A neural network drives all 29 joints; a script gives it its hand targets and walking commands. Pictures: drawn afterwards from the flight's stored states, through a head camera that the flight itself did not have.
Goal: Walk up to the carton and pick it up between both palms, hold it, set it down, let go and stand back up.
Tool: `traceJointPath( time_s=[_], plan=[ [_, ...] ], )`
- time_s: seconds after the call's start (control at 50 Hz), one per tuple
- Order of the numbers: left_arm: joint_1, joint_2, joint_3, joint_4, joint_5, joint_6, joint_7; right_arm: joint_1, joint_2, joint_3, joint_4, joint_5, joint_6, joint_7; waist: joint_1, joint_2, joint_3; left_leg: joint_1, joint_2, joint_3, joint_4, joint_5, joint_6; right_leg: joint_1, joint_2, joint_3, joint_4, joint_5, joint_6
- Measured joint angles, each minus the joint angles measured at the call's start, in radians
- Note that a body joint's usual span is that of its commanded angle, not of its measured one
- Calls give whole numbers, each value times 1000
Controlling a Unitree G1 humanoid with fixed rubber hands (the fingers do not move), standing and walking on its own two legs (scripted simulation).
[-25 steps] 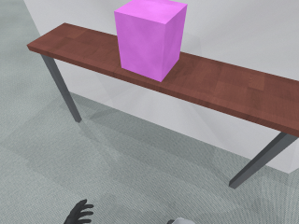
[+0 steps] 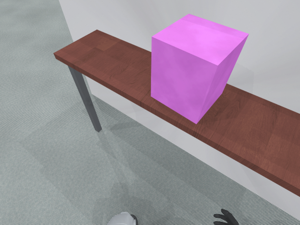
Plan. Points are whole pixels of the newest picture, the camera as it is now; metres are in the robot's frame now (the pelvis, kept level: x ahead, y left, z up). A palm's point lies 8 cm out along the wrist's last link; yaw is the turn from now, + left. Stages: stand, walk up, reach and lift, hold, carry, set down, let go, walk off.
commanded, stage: walk up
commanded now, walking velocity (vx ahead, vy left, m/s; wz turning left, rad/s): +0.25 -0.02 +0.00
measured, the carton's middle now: (192, 69) +0.60 -0.08 +0.07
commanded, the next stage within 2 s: none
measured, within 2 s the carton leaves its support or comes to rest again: neither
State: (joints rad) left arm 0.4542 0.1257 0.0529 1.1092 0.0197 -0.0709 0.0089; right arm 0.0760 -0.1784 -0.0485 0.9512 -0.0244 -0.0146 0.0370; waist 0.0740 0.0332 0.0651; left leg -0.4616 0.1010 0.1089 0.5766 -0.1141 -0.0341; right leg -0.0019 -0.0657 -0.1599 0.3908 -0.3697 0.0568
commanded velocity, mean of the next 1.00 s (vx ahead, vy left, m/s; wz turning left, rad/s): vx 0.06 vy -0.07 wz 0.00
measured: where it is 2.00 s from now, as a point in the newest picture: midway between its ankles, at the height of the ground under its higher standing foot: outside the picture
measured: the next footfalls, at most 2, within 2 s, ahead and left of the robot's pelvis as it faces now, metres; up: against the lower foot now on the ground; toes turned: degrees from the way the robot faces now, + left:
left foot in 0.02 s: +0.16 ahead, +0.12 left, +0.00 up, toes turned +9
right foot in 0.50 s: +0.19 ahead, -0.15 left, +0.00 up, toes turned -5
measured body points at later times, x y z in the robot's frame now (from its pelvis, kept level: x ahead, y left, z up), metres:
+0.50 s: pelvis +0.10 -0.02 +0.00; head +0.11 -0.02 +0.45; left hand +0.21 +0.21 -0.14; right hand +0.04 -0.25 -0.15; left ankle +0.12 +0.12 -0.73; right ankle +0.15 -0.15 -0.73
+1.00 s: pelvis +0.09 -0.06 +0.01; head +0.12 -0.05 +0.45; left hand +0.14 +0.19 -0.15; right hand +0.10 -0.29 -0.14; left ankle +0.09 +0.08 -0.73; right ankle +0.12 -0.15 -0.70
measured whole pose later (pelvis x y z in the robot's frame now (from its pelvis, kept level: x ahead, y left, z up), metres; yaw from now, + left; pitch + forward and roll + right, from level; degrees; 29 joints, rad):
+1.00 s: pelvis +0.09 -0.06 +0.01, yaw +0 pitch -1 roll +0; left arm 0.20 0.21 0.08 1.09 0.02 0.05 0.02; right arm 0.25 -0.15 -0.05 1.05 -0.03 -0.01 -0.06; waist -0.04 -0.02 0.07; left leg -0.21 0.06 0.02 0.49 -0.26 -0.03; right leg -0.38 0.01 -0.07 0.77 -0.39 0.02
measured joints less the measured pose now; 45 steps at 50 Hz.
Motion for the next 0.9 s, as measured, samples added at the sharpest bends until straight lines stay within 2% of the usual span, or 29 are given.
traceJointPath(
  time_s=[0.02, 0.04, 0.06, 0.08, 0.1, 0.14, 0.2, 0.34, 0.4, 0.46, 0.5, 0.52, 0.58, 0.68, 0.74, 0.76, 0.82, 0.9],
  plan=[
    [3, 0, 0, 6, -1, 3, 0, 2, 6, 1, 2, -4, -16, -4, -5, -7, -1, 37, -6, 11, -38, 15, 16, -2, -5, 1, 44, -38, 10],
    [-9, 9, 0, 13, -4, 8, 1, 1, 21, 0, 8, -11, -31, -11, -12, -38, 8, 39, -25, 24, -15, -4, 53, -21, -31, 8, 119, -81, 10],
    [-26, 13, -1, 13, -10, 14, 3, 3, 30, 0, 9, -13, -44, -15, -12, -58, 19, 34, -30, 35, 26, -39, 72, -64, -43, 29, 234, -100, -3],
    [-45, 15, 1, 9, -12, 22, 4, 11, 31, 0, 12, -5, -49, -19, -18, -61, 23, 31, -27, 36, 55, -71, 80, -118, -31, 56, 364, -143, -10],
    [-66, 23, 8, 3, -6, 32, 0, 25, 31, -1, 18, 5, -47, -26, -26, -61, 23, 36, -20, 33, 64, -92, 82, -173, -11, 78, 493, -167, -12],
    [-111, 48, 23, -10, 5, 48, -8, 64, 28, -1, 37, 10, -39, -42, -40, -71, 22, 69, -11, 30, 38, -91, 59, -269, 15, 100, 678, -131, -11],
    [-178, 82, 36, -34, 16, 63, -16, 128, 19, -7, 66, 6, -30, -56, -68, -92, 16, 126, -13, 34, -33, -80, 69, -370, 7, 107, 737, -19, -14],
    [-282, 113, 35, -87, 22, 103, -30, 269, 9, -10, 111, -7, -29, -56, -118, -92, -12, 207, -7, 33, -130, -62, 51, -465, -22, 128, 590, 88, -8],
    [-314, 103, 21, -103, 5, 108, -34, 304, 12, -6, 123, -3, -20, -60, -129, -81, -18, 228, -6, 34, -154, -59, 37, -443, -29, 132, 439, 106, -6],
    [-345, 81, 6, -112, -12, 93, -12, 307, 22, 2, 132, 1, -11, -56, -130, -69, -9, 226, -16, 37, -127, -76, 22, -380, -16, 134, 260, 135, -22],
    [-344, 69, -2, -109, -7, 80, 2, 299, 26, 7, 132, 8, -2, -50, -128, -66, -14, 215, -25, 42, -81, -105, 7, -313, -7, 119, 130, 197, -36],
    [-342, 49, -6, -100, -2, 73, 7, 284, 17, 8, 132, 10, 5, -49, -126, -36, -10, 211, -12, 33, -57, -127, 2, -303, 7, 113, 121, 189, -46],
    [-322, 5, -28, -86, -7, 75, 9, 251, 11, 13, 120, 19, 31, -57, -125, 13, -20, 211, -27, -20, -29, -243, 17, -286, 24, 107, 105, 186, -63],
    [-317, -26, -39, -75, -10, 64, 16, 216, 16, 13, 115, 10, 41, -53, -105, 34, -36, 209, -48, -75, 20, -265, 33, -260, 54, 87, 35, 220, -81],
    [-317, -26, -39, -62, -15, 61, 20, 210, 15, 15, 122, 11, 29, -60, -101, 37, -41, 251, -47, -85, -60, -188, 34, -263, 78, 69, 40, 215, -88],
    [-318, -20, -35, -54, -17, 64, 20, 205, 22, 16, 130, 10, 25, -64, -101, 21, -38, 264, -51, -84, -84, -159, 29, -263, 75, 69, 48, 210, -89],
    [-312, -1, -21, -39, -23, 69, 25, 208, 37, 21, 143, 12, 14, -65, -87, -25, -39, 293, -60, -77, -124, -144, 13, -244, 67, 77, 28, 217, -88],
    [-289, 17, -11, -19, -17, 70, 19, 210, 42, 23, 158, 12, 8, -69, -71, -44, -36, 321, -67, -73, -164, -128, 12, -227, 62, 81, 7, 227, -88]
  ],
)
